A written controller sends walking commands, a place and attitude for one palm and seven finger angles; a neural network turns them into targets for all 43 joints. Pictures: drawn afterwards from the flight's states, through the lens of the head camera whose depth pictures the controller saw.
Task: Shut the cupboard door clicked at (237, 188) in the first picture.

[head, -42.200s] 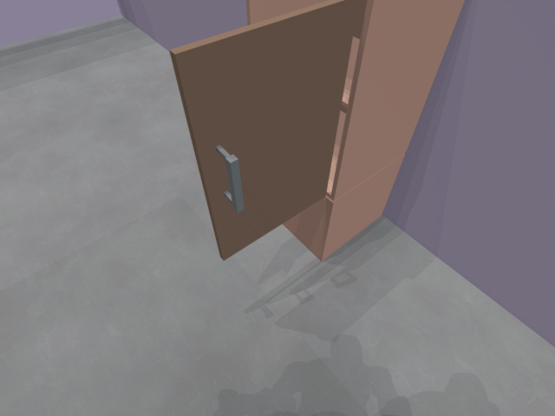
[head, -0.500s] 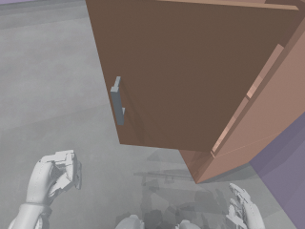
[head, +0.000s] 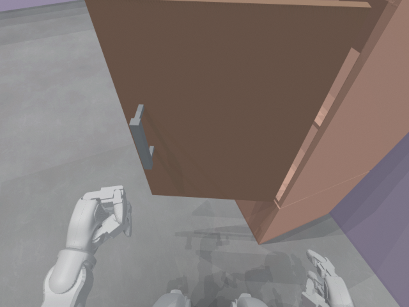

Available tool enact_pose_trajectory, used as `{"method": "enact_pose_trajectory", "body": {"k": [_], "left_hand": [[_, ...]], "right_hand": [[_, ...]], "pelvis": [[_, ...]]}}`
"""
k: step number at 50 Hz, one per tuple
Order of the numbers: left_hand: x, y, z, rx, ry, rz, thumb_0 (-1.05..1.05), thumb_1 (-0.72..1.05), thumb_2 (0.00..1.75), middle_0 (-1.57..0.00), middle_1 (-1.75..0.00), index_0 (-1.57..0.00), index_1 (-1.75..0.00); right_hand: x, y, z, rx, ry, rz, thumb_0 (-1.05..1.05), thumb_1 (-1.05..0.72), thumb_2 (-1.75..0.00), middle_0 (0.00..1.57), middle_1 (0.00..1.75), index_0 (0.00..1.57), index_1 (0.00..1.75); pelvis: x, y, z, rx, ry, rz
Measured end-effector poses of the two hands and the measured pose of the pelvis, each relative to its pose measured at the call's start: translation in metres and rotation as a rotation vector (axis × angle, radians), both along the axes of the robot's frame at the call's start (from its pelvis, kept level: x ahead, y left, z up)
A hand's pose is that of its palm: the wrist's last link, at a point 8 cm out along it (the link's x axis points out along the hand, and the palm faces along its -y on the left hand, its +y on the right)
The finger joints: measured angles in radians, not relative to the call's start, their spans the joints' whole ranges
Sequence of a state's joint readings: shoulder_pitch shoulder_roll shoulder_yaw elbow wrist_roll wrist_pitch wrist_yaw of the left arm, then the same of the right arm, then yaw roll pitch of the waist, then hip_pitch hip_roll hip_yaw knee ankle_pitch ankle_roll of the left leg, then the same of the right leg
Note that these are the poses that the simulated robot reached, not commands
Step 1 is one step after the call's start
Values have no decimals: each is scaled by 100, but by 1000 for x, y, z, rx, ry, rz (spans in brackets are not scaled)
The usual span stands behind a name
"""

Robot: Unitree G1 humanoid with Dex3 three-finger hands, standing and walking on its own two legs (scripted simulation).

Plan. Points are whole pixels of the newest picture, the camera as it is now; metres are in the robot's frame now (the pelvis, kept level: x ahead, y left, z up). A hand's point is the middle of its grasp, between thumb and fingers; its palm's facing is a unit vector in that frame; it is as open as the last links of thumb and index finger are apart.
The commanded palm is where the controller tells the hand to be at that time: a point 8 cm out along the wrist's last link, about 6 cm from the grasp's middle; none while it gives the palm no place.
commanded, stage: bring the fist close to the handle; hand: left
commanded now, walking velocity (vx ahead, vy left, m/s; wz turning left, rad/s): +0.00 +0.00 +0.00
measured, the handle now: (144, 139) +0.45 +0.15 +0.05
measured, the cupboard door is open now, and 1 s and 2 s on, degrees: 64 64 52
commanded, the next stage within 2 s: push the door shut along its arc in 0.96 s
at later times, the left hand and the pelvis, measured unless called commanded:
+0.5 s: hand (151, 185) +0.34 +0.12 +0.05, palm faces -0.08 -1.00 -0.03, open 3.1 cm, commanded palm +0.32 +0.17 +0.06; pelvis +0.00 +0.00 +0.00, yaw +0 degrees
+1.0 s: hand (155, 183) +0.34 +0.11 +0.05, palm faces -0.06 -1.00 +0.00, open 3.1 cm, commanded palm +0.32 +0.17 +0.06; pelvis +0.00 +0.01 +0.00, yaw -1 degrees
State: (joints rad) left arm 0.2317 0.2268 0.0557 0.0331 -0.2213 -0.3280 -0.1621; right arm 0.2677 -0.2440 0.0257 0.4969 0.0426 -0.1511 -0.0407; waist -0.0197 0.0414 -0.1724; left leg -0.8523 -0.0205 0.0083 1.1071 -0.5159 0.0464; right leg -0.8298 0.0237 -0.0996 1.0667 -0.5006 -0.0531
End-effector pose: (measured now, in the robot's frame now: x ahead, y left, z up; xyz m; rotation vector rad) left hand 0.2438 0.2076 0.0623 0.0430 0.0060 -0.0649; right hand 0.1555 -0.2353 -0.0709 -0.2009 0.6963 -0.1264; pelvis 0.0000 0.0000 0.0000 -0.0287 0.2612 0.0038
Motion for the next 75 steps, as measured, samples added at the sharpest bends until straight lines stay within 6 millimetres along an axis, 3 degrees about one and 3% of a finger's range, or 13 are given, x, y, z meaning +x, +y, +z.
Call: {"method": "enact_pose_trajectory", "body": {"k": [4, 12, 20, 28, 33, 41, 48, 61, 75], "left_hand": [[12, 3, 7, 4, -58, 44, 2, 89, 90, -130, -150, -130, -150], [29, -12, -14, -3, 45, -11, 2, 90, 90, -130, -150, -130, -150], [62, -19, 1, -24, -60, 17, 2, 90, 90, -130, -150, -130, -150], [81, -40, -15, -26, 44, -25, 2, 90, 90, -130, -150, -130, -150], [92, -45, -9, -44, -10, 3, 2, 90, 90, -130, -150, -130, -150], [88, -27, -9, -3, 3, 30, 2, 90, 90, -130, -150, -130, -150], [75, -35, -10, -39, -1, 4, 2, 90, 90, -130, -150, -130, -150], [90, -38, -5, 6, -16, -16, 2, 90, 90, -130, -150, -130, -150], [133, -48, -3, 3, -17, -88, 2, 90, 90, -131, -150, -130, -150]], "right_hand": [[-4, -4, -4, 2, 27, 1, 2, -91, -90, 20, 30, 20, 30], [-7, -10, -8, -1, 70, -13, 2, -91, -90, 20, 30, 20, 30], [-7, -8, -11, 0, 100, -19, 2, -91, -90, 20, 30, 20, 30], [-14, -2, -15, 24, 146, -30, 1, -91, -90, 20, 30, 20, 30], [-22, -1, -18, 21, 182, -43, 1, -91, -90, 20, 30, 20, 30], [-30, 0, -19, 39, 224, -53, 1, -91, -90, 20, 30, 20, 30], [-27, 0, -16, 18, 213, -49, 1, -91, -90, 20, 30, 20, 30], [-26, 3, -17, 33, 192, -48, 1, -91, -90, 20, 30, 20, 30], [-66, -11, -28, 12, 296, -101, 1, -91, -90, 20, 30, 20, 30]], "pelvis": [[1, -2, 0, 3, 3, -1], [2, -3, 1, 5, 8, -1], [3, -2, 0, 7, 18, -4], [5, 4, 3, 7, 19, -9], [6, 4, 3, 11, 23, -19], [8, 7, 6, 9, 16, -24], [5, 9, 7, 4, 6, -12], [-2, 9, 4, 6, 3, -17], [-9, 5, 1, 11, 28, -19]]}}
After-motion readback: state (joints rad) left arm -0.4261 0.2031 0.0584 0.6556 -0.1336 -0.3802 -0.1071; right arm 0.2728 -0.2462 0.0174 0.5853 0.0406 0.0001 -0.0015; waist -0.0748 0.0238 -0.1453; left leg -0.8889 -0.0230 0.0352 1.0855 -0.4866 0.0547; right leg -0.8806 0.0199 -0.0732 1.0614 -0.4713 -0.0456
